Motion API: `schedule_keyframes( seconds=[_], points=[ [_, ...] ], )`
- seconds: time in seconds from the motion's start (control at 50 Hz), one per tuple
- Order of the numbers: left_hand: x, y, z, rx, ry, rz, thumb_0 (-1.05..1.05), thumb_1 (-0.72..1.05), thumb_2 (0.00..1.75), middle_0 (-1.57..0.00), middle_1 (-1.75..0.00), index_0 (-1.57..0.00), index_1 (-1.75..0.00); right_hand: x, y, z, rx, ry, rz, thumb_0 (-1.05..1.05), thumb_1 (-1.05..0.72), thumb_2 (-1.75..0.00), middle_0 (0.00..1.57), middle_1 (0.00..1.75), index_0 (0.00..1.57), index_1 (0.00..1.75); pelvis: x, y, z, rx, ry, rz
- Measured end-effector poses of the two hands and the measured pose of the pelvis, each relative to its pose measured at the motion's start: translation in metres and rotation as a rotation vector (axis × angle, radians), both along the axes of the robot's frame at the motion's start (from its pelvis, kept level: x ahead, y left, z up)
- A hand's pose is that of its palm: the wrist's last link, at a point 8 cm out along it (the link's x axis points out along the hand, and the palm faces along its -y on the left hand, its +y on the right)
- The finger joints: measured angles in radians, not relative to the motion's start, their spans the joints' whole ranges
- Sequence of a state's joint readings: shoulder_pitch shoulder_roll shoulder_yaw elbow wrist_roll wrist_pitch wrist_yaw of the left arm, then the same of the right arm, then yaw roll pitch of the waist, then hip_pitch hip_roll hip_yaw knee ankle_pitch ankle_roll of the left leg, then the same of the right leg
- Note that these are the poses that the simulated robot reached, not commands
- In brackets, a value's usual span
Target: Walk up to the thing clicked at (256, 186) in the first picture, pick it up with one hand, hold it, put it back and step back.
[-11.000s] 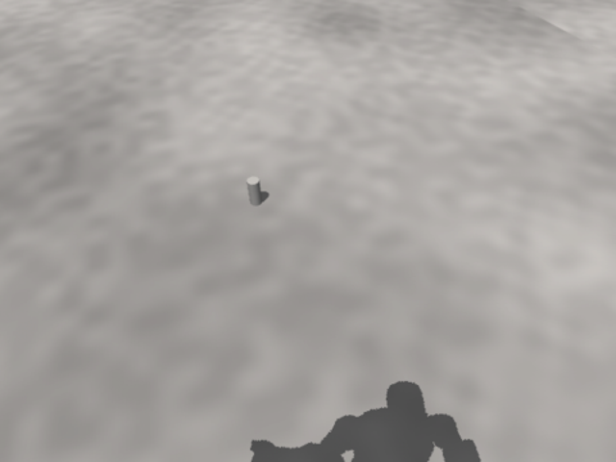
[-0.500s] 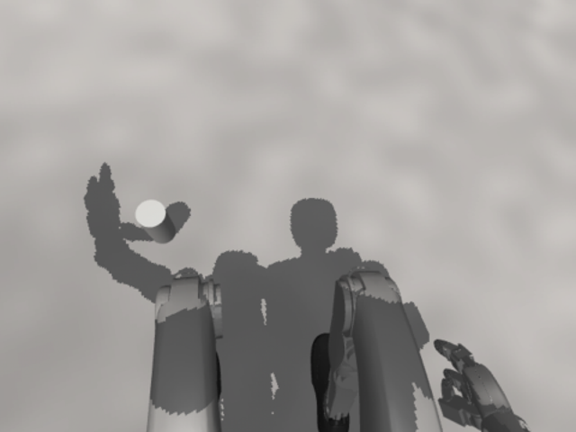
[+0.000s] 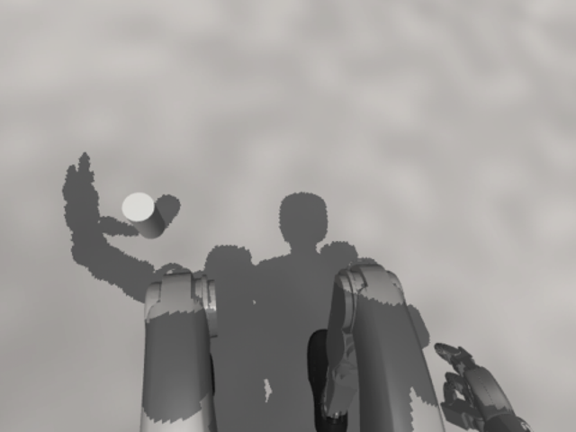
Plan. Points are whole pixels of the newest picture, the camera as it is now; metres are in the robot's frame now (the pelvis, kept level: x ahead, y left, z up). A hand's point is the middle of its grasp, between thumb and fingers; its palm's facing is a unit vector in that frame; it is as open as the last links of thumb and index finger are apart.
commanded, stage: go down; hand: left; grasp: from the side
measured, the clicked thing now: (145, 217) +0.46 +0.24 -0.31
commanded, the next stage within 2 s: approach in 0.46 s
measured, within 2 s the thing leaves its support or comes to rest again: neither
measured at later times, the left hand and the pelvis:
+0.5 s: hand out of the picture +0.38 +0.42 -0.01, palm faces +0.19 -0.97 -0.16, open 17.1 cm; pelvis +0.00 +0.00 -0.02, yaw -1 degrees
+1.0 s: hand (19, 221) +0.40 +0.37 -0.14, palm faces +0.15 -0.99 +0.03, open 17.2 cm; pelvis +0.00 +0.00 -0.06, yaw -4 degrees
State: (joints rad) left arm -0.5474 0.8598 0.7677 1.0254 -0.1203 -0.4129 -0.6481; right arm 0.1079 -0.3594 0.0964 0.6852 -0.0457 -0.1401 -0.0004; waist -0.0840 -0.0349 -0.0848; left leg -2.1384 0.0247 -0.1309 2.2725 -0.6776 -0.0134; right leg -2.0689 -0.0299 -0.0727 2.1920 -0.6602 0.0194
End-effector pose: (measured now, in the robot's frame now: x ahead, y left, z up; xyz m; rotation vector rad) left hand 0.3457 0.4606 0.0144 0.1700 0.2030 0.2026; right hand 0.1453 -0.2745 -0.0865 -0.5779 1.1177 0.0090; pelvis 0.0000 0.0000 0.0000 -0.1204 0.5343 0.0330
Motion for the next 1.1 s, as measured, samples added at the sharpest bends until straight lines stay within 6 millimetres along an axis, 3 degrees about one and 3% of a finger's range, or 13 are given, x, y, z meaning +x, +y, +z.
schedule_keyframes(
  seconds=[0.36, 0.72, 0.84, 1.02, 1.1],
  points=[
    [0.005, 0.006, -0.013, -0.013, -0.042, -0.001, -0.02, -0.48, 0.15, -0.03, -0.13, -0.03, -0.13, 0.007, 0.0, -0.012, -0.012, 0.005, 0.04, 0.01, -0.9, -0.9, 0.21, 0.3, 0.2, 0.3, 0.0, 0.0, -0.015, -0.008, -0.014, -0.006],
    [-0.003, 0.008, -0.021, -0.058, -0.095, -0.013, -0.01, -0.49, 0.11, -0.05, -0.13, -0.04, -0.14, 0.01, 0.006, -0.008, -0.017, -0.031, 0.053, 0.01, -0.9, -0.9, 0.21, 0.3, 0.2, 0.3, -0.003, 0.004, -0.019, -0.021, -0.028, -0.008],
    [0.002, -0.005, -0.059, -0.123, -0.123, -0.03, -0.01, -0.51, 0.09, -0.06, -0.13, -0.05, -0.14, 0.013, 0.007, -0.013, -0.033, -0.031, 0.104, 0.01, -0.9, -0.89, 0.21, 0.3, 0.2, 0.3, -0.005, 0.003, -0.03, -0.025, -0.05, -0.018],
    [0.026, -0.042, -0.163, -0.211, -0.076, -0.039, -0.01, -0.51, 0.09, -0.06, -0.12, -0.05, -0.13, 0.012, 0.01, -0.026, -0.105, 0.04, 0.215, 0.01, -0.89, -0.89, 0.21, 0.3, 0.2, 0.3, -0.005, 0.004, -0.06, -0.057, -0.123, -0.044],
    [0.035, -0.053, -0.197, -0.199, -0.089, -0.025, -0.02, -0.5, 0.1, -0.06, -0.12, -0.04, -0.14, 0.008, 0.013, -0.032, -0.146, 0.103, 0.258, 0.01, -0.9, -0.89, 0.21, 0.3, 0.2, 0.3, -0.004, 0.005, -0.071, -0.079, -0.159, -0.054]
  ],
)
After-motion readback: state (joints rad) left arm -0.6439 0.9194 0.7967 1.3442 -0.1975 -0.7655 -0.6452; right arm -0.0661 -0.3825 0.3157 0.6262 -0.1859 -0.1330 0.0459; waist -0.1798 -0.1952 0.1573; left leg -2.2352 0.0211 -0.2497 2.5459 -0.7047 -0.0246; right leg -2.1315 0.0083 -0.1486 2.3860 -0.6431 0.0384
